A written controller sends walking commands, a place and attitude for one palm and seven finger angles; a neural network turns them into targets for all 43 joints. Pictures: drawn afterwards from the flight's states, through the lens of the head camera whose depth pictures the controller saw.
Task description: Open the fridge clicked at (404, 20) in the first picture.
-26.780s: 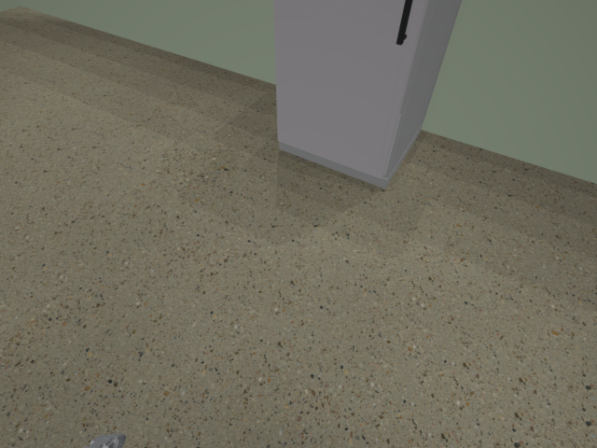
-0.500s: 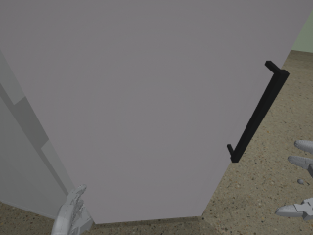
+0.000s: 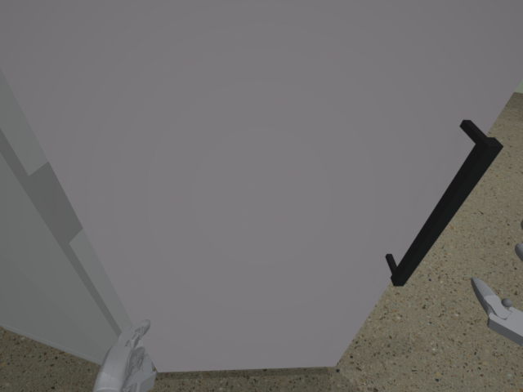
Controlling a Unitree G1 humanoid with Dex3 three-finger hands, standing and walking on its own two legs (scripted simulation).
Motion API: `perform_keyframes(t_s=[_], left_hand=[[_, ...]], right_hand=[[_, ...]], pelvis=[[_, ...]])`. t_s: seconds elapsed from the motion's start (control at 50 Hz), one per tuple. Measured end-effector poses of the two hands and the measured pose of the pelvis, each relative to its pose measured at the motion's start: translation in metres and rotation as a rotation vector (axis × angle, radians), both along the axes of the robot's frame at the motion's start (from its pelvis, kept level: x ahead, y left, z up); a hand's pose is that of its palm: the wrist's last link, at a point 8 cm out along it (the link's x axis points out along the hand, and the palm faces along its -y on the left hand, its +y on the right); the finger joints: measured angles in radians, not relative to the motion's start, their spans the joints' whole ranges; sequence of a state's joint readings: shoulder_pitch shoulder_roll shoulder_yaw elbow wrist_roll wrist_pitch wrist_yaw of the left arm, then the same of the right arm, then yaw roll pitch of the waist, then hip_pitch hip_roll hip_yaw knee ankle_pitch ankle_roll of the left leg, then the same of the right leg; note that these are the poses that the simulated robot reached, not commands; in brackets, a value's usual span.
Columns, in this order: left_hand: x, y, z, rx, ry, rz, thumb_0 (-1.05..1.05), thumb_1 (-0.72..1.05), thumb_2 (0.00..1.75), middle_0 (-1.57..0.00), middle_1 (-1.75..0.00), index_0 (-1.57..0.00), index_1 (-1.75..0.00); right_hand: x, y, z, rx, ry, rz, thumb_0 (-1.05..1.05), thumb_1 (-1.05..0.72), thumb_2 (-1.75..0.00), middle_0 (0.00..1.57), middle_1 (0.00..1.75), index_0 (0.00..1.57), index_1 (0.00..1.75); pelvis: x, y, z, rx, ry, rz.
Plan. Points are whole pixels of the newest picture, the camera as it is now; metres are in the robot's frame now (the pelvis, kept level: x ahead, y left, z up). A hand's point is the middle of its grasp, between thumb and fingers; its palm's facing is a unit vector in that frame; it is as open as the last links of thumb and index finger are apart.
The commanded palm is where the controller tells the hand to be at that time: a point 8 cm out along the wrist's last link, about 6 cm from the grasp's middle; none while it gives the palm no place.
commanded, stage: draw the hand back to the body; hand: right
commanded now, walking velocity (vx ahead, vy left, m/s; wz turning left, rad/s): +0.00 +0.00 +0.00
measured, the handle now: (427, 217) +0.35 -0.26 +0.12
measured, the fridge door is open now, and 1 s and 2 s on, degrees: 71 71 71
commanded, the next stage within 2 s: step back with the hand held close in 0.50 s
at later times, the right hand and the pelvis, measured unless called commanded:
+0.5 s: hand (502, 300) +0.19 -0.27 +0.16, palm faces +0.47 +0.80 -0.38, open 7.5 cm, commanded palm +0.14 -0.30 +0.18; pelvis +0.00 +0.01 +0.00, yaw +0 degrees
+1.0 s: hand (516, 317) +0.17 -0.28 +0.15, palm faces +0.35 +0.80 -0.48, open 7.4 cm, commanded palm +0.11 -0.31 +0.18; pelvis -0.03 -0.02 +0.00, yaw +1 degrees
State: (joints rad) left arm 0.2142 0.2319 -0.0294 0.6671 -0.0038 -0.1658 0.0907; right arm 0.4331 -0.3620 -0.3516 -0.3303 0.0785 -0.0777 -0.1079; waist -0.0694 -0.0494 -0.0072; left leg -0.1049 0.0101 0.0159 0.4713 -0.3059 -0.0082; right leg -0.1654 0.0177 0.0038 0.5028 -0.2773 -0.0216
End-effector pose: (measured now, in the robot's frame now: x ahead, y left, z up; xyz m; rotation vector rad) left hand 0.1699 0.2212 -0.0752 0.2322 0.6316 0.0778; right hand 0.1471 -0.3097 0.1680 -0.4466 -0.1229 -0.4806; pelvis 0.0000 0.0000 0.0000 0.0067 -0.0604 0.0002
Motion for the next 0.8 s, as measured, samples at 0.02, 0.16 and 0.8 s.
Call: perform_keyframes(t_s=[0.02, 0.16, 0.8], left_hand=[[0.001, 0.001, 0.001, 0.001, -0.002, 0.001, 0.01, 0.90, 0.89, -0.20, -0.30, -0.21, -0.30], [0.009, 0.003, 0.005, 0.005, -0.011, -0.002, 0.01, 0.90, 0.89, -0.20, -0.30, -0.20, -0.30], [-0.008, 0.008, 0.004, 0.029, 0.075, 0.027, 0.01, 0.90, 0.89, -0.20, -0.30, -0.21, -0.30]], right_hand=[[0.001, 0.001, 0.001, -0.001, -0.003, 0.003, 0.01, -0.40, -0.67, 0.22, 0.58, 0.22, 0.59], [0.003, 0.006, 0.008, -0.010, -0.029, 0.019, 0.01, -0.65, -0.79, 0.22, 0.44, 0.22, 0.44], [0.005, 0.011, 0.006, -0.051, -0.026, 0.078, 0.02, -0.89, -0.90, 0.21, 0.30, 0.21, 0.30]], pelvis=[[0.001, 0.000, 0.000, 0.000, -0.001, 0.000], [0.003, 0.002, 0.001, -0.001, -0.002, 0.001], [-0.011, 0.000, 0.002, 0.018, 0.039, 0.004]])
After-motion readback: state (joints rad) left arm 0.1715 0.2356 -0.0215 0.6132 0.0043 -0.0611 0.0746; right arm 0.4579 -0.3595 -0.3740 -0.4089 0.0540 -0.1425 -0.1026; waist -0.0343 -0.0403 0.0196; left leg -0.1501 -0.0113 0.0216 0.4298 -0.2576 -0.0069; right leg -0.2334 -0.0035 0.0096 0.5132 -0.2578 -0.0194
